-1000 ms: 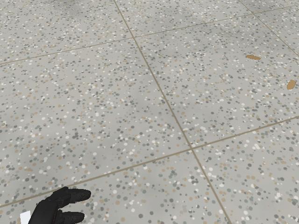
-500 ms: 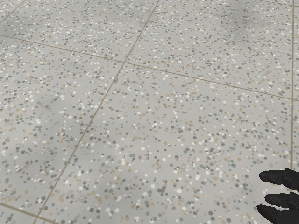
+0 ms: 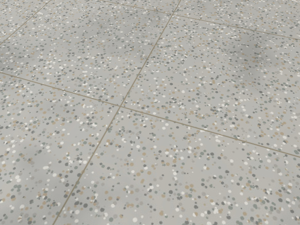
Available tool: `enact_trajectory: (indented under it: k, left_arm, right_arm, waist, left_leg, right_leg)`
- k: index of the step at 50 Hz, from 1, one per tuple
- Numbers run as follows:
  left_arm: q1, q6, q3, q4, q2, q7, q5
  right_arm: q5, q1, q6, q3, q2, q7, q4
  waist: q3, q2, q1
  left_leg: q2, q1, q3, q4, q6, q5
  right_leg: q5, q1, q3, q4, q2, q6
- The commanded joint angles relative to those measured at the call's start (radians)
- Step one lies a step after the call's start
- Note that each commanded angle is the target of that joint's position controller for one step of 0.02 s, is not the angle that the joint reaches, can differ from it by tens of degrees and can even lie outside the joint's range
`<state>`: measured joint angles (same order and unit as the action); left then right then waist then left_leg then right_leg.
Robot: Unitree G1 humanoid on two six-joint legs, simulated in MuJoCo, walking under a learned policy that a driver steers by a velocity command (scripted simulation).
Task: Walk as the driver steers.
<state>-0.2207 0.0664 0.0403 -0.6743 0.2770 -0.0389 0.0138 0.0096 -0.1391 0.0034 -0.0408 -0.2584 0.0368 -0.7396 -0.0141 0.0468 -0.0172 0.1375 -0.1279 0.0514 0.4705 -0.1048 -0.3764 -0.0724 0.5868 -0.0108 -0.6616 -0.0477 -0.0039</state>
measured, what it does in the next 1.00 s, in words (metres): walks ahead, turning right: right foot, then left foot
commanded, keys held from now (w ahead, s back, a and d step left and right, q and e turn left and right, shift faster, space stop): e+shift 0.64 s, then shift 0.06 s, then q+shift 0.30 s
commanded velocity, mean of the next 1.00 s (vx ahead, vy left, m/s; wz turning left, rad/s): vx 0.03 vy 0.00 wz -0.58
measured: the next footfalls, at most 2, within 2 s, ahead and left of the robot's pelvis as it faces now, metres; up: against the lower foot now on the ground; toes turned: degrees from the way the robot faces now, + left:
right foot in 0.04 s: +0.18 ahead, -0.10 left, +0.00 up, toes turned -3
left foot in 0.50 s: +0.25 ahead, +0.08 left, +0.00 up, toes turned -38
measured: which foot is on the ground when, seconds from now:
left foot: down 0.00-0.04, up 0.06-0.48, down 0.50-0.90, up 0.92-1.00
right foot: up 0.00-0.02, down 0.04-0.50, up 0.52-0.88, down 0.90-1.00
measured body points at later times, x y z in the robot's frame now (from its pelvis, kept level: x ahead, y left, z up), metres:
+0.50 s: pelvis +0.11 +0.01 +0.01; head +0.15 +0.00 +0.45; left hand +0.40 +0.20 -0.07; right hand +0.14 -0.31 -0.09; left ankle +0.22 +0.11 -0.73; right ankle +0.14 -0.10 -0.73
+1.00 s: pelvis +0.12 +0.01 +0.01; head +0.15 -0.02 +0.46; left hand +0.42 +0.11 -0.08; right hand +0.03 -0.28 -0.11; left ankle +0.19 +0.11 -0.68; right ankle +0.03 -0.09 -0.73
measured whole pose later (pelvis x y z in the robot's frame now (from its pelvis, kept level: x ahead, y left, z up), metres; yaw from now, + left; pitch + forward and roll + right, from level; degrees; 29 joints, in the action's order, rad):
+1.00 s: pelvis +0.12 +0.01 +0.01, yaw -35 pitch +2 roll +0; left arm -0.15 -0.04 0.04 -0.60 0.24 0.04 -0.03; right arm -0.03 -0.23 -0.01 -0.07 -0.30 0.00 -0.77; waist -0.04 -0.02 -0.05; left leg 0.00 -0.46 -0.01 0.90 0.04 -0.50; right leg -0.30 0.24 -0.01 -0.50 -0.02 -0.01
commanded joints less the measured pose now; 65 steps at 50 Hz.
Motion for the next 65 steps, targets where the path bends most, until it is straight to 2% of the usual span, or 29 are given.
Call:
enact_trajectory:
  k: [1,2,3,4,5,7,10,15,24,25,26,27,28,30,33,39,41,44,45,46,47,48,51,54,57,62,63,64,65]
  left_arm:
    - [-0.093,0.016,0.057,0.069,0.136,-0.014,-0.006]
    - [-0.21,0.018,0.083,0.056,0.201,-0.002,-0.009]
    - [-0.2,0.016,0.098,0.072,0.291,0.015,-0.024]
    - [-0.187,0.005,0.088,0.102,0.25,0.026,-0.052]
    - [-0.111,-0.007,0.085,0.134,0.219,0.035,-0.039]
    - [-0.031,-0.041,0.068,0.163,0.163,0.053,0.003]
    - [0.022,-0.075,0.075,0.186,0.162,0.067,0.002]
    - [0.004,-0.103,0.1,0.183,0.201,0.094,0.002]
    - [0.083,-0.13,0.104,0.214,0.192,0.081,0.015]
    - [0.033,-0.132,0.09,0.207,0.147,0.077,0.015]
    - [0.026,-0.127,0.081,0.232,0.121,0.073,0.022]
    - [0.001,-0.11,0.104,0.222,0.207,0.062,0.007]
    - [-0.008,-0.109,0.117,0.194,0.251,0.055,0.01]
    - [-0.037,-0.124,0.111,0.154,0.22,0.06,0.006]
    - [0.012,-0.125,0.082,0.179,0.161,0.055,0.016]
    - [0.06,-0.102,0.032,0.185,0.068,0.062,-0.017]
    - [0.033,-0.101,0.028,0.148,0.055,0.064,-0.021]
    - [-0.012,-0.099,0.051,0.113,0.115,0.069,-0.015]
    - [-0.046,-0.101,0.064,0.117,0.165,0.08,-0.016]
    - [-0.075,-0.115,0.08,0.125,0.24,0.094,-0.037]
    - [-0.047,-0.12,0.093,0.103,0.247,0.087,-0.047]
    - [-0.021,-0.106,0.077,0.129,0.187,0.083,-0.059]
    - [0.145,-0.074,0.056,0.137,0.11,0.089,-0.03]
    - [0.148,-0.069,0.06,0.117,0.103,0.095,-0.03]
    - [0.129,-0.073,0.08,0.098,0.145,0.092,-0.021]
    - [0.107,-0.062,0.093,0.057,0.147,0.061,0.019]
    - [0.067,-0.059,0.087,0.049,0.114,0.053,0.0]
    - [0.149,-0.054,0.057,0.138,0.046,0.056,-0.044]
    - [0.226,-0.052,0.066,0.14,0.093,0.064,-0.038]
  right_arm:
    - [-0.015,0.041,-0.015,-0.045,-0.137,0.021,0.065]
    - [-0.006,0.045,-0.009,-0.047,-0.143,0.025,0.085]
    - [0.038,-0.017,-0.002,-0.03,-0.081,0.006,0.115]
    - [0.018,-0.047,0.008,-0.022,-0.105,-0.017,0.108]
    - [-0.006,-0.015,0.009,-0.027,-0.139,-0.028,0.105]
    - [0.005,0.08,-0.006,-0.024,-0.116,-0.022,0.119]
    - [-0.009,0.081,-0.015,-0.026,-0.084,-0.021,0.113]
    - [-0.015,0.083,-0.003,-0.033,-0.085,-0.006,0.079]
    - [-0.024,0.025,0.043,-0.072,-0.142,-0.026,0.042]
    - [-0.014,0.015,0.038,-0.084,-0.182,-0.023,0.043]
    - [0.016,0.03,0.022,-0.092,-0.25,-0.016,0.051]
    - [0.043,0.06,0.025,-0.088,-0.209,-0.015,0.075]
    - [0.033,0.114,0.023,-0.073,-0.156,-0.006,0.101]
    - [0.003,0.149,0.009,-0.06,-0.123,0.016,0.119]
    - [0.012,0.085,-0.007,-0.052,-0.131,0.03,0.111]
    - [-0.002,0.021,-0.012,-0.055,-0.174,-0.01,0.078]
    - [-0.016,0.021,-0.005,-0.04,-0.141,-0.031,0.062]
    - [-0.055,-0.024,0.001,-0.053,-0.196,-0.042,0.042]
    - [-0.045,-0.038,0.011,-0.047,-0.179,-0.045,0.048]
    - [-0.017,-0.054,0.026,-0.027,-0.105,-0.057,0.069]
    - [-0.043,-0.024,0.031,-0.033,-0.116,-0.05,0.088]
    - [-0.048,0.007,0.021,-0.059,-0.188,-0.04,0.08]
    - [-0.041,-0.087,-0.049,-0.076,-0.154,-0.013,0.047]
    - [-0.036,-0.047,-0.065,-0.064,-0.108,-0.022,0.096]
    - [-0.034,-0.011,-0.06,-0.051,-0.089,-0.056,0.151]
    - [-0.036,-0.135,-0.075,-0.091,-0.149,-0.062,0.154]
    - [-0.033,-0.208,-0.07,-0.126,-0.244,-0.042,0.147]
    - [-0.01,-0.215,-0.052,-0.15,-0.389,-0.032,0.181]
    - [0.015,-0.235,-0.02,-0.133,-0.335,-0.048,0.19]
  waist:
    - [0.098,-0.102,0.057]
    - [0.16,-0.003,0.113]
    - [0.225,0.26,0.04]
    - [0.399,0.242,0.058]
    - [0.362,0.121,0.062]
    - [0.19,-0.075,0.038]
    - [0.112,-0.007,-0.002]
    - [0.163,0.081,0.021]
    - [0.133,0.129,0.005]
    - [0.17,0.015,0.028]
    - [0.138,-0.28,0.06]
    - [0.118,-0.305,0.065]
    - [0.089,-0.242,0.072]
    - [0.05,-0.164,0.066]
    - [0.022,-0.16,0.017]
    - [0.107,-0.194,-0.013]
    - [0.102,-0.223,-0.003]
    - [0.065,-0.226,0.027]
    - [0.116,-0.167,0.032]
    - [0.176,0.071,0.014]
    - [0.165,0.265,0.046]
    - [0.115,0.192,0.077]
    - [0.036,0.142,-0.008]
    - [0.03,0.112,0.005]
    - [0.071,0.113,0.033]
    - [0.092,0.044,-0.024]
    - [0.103,-0.156,-0.042]
    - [0.121,-0.46,-0.027]
    - [0.23,-0.291,-0.095]
  left_leg:
    - [-0.294,0.042,-0.052,0.201,-0.033,0.995]
    - [-0.205,-0.091,-0.006,0.439,0.033,0.817]
    - [0.026,-0.42,0.007,0.776,0.125,-0.093]
    - [0.048,-0.55,-0.191,0.96,0.14,-0.257]
    - [-0.011,-0.572,-0.242,0.989,0.135,-0.193]
    - [-0.061,-0.589,-0.214,0.873,0.14,-0.08]
    - [-0.057,-0.479,-0.178,0.575,0.152,-0.019]
    - [-0.037,-0.396,-0.203,0.35,0.184,0.058]
    - [-0.078,-0.105,-0.208,-0.095,0.132,0.219]
    - [-0.226,0.032,-0.305,-0.148,0.075,0.241]
    - [-0.42,0.072,-0.542,-0.192,-0.066,0.302]
    - [-0.512,0.003,-0.63,-0.212,-0.139,0.301]
    - [-0.473,-0.028,-0.524,-0.198,-0.123,0.268]
    - [-0.369,-0.041,-0.355,-0.171,-0.06,0.222]
    - [-0.343,-0.028,-0.229,-0.183,-0.086,0.341]
    - [-0.36,0.017,-0.199,-0.13,-0.14,0.532]
    - [-0.339,-0.037,-0.208,-0.119,-0.128,0.511]
    - [-0.312,-0.124,-0.26,-0.052,-0.067,0.522]
    - [-0.286,-0.207,-0.265,-0.008,-0.005,0.396]
    - [-0.185,-0.379,-0.176,0.178,0.067,0.072]
    - [-0.128,-0.464,-0.031,0.307,0.119,-0.189]
    - [-0.155,-0.477,-0.063,0.529,0.148,-0.249]
    - [-0.19,-0.515,-0.09,0.713,0.19,-0.118]
    - [-0.214,-0.493,-0.047,0.597,0.207,0.002]
    - [-0.226,-0.394,-0.008,0.402,0.179,0.015]
    - [-0.144,-0.127,0.055,0.091,0.075,0.19]
    - [-0.209,0.055,-0.12,-0.007,0.004,0.544]
    - [-0.472,0.189,-0.621,-0.073,-0.228,0.809]
    - [-0.521,0.194,-0.671,-0.119,-0.303,0.682]
  right_leg:
    - [-0.035,-0.142,-0.037,0.097,0.054,0.064]
    - [0.324,-0.357,0.104,0.166,0.006,0.132]
    - [0.756,-0.614,0.512,0.191,-0.22,0.313]
    - [0.564,-0.78,0.751,0.261,-0.293,0.41]
    - [0.378,-0.731,0.681,0.267,-0.264,0.365]
    - [0.149,-0.519,0.537,0.309,-0.165,0.271]
    - [0.001,-0.367,0.454,0.349,-0.049,0.202]
    - [-0.008,-0.378,0.489,0.326,-0.028,0.179]
    - [-0.162,-0.308,0.612,0.239,0.052,0.119]
    - [-0.415,-0.219,0.535,0.107,0.12,0.079]
    - [-0.556,-0.021,0.294,-0.115,0.257,0.026]
    - [-0.517,0.032,0.26,-0.347,0.189,-0.02]
    - [-0.443,0.038,0.223,-0.442,0.143,-0.039]
    - [-0.327,0.066,0.174,-0.57,0.111,-0.063]
    - [-0.275,0.109,0.072,-0.601,0.057,-0.092]
    - [-0.394,-0.118,0.06,-0.228,0.04,-0.091]
    - [-0.35,-0.255,0.028,-0.028,0.048,-0.083]
    - [-0.079,-0.467,0.015,0.325,0.086,-0.026]
    - [0.039,-0.601,0.094,0.294,-0.018,0.01]
    - [0.394,-0.75,0.242,0.201,-0.225,0.101]
    - [0.315,-0.607,0.316,0.27,-0.356,0.242]
    - [0.298,-0.548,0.317,0.313,-0.35,0.281]
    - [0.25,-0.454,0.129,0.328,-0.263,0.201]
    - [0.194,-0.452,0.031,0.328,-0.239,0.185]
    - [0.229,-0.479,-0.014,0.292,-0.271,0.185]
    - [0.131,-0.4,-0.115,0.074,-0.261,0.077]
    - [-0.066,-0.225,-0.188,-0.178,-0.161,-0.006]
    - [-0.629,0.133,-0.135,-0.495,0.037,-0.1]
    - [-0.658,0.166,0.074,-0.638,0.054,-0.085]
Over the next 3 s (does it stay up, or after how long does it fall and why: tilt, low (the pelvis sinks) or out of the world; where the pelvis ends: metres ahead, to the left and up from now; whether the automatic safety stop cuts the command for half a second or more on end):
stays up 0.91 -0.47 0.01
